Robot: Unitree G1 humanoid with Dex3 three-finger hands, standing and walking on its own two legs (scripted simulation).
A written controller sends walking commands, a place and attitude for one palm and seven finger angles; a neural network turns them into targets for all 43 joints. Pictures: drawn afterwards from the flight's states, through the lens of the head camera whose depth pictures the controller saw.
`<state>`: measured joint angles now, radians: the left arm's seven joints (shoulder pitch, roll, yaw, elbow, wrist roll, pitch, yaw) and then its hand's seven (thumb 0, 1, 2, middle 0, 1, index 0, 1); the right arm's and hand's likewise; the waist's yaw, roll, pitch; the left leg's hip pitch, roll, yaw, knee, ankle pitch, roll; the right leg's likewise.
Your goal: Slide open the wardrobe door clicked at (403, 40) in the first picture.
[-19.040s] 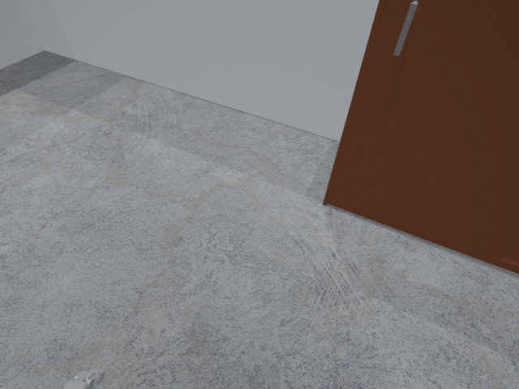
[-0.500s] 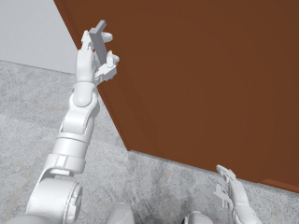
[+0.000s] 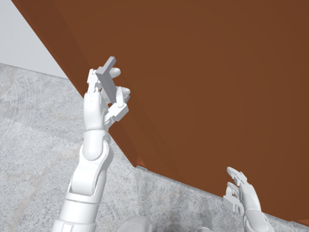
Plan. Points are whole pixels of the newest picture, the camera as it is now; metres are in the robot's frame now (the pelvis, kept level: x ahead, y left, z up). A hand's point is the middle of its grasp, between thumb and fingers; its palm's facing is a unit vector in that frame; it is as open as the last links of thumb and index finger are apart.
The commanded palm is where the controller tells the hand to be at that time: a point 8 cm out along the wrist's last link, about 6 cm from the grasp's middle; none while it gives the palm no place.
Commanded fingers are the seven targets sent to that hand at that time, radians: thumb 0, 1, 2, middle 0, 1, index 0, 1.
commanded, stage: step sideways, sliding the door along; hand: left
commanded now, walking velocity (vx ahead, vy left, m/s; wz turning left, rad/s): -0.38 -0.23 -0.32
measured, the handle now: (116, 87) +0.39 +0.16 +0.14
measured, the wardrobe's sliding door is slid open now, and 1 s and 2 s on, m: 0.09 0.29 0.43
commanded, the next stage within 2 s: none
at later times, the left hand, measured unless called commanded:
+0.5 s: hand (171, 119) +0.32 +0.01 +0.14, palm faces -0.09 -0.99 -0.07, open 5.8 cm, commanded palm +0.29 +0.02 +0.15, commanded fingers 0.00 0.90 0.90 -0.45 -1.40 -0.45 -1.40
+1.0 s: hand (207, 131) +0.30 -0.06 +0.14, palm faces -0.08 -0.99 -0.11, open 6.0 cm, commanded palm +0.28 -0.04 +0.15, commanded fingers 0.00 0.90 0.90 -0.45 -1.40 -0.45 -1.40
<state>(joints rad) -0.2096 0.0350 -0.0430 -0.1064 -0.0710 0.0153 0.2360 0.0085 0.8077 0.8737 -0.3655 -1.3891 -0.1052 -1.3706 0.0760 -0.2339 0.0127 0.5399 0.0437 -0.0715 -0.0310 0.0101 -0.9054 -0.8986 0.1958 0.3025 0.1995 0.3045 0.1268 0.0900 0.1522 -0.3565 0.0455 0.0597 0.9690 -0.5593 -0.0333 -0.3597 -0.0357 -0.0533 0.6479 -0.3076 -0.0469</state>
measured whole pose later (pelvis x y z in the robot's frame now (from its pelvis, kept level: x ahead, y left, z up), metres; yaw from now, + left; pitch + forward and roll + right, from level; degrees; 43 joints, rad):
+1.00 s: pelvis -0.08 -0.09 +0.00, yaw -15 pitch +0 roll -1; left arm -0.25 0.16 0.04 -0.03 -0.05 0.02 0.18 0.00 0.80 0.84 -0.44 -1.40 -0.18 -1.39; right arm 0.14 -0.22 0.01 0.63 0.02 -0.04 -0.06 0.01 -0.90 -0.90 0.20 0.30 0.20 0.30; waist 0.02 0.06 0.11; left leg -0.37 0.15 0.04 0.74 -0.41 -0.06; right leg -0.33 -0.02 -0.05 0.60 -0.27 0.01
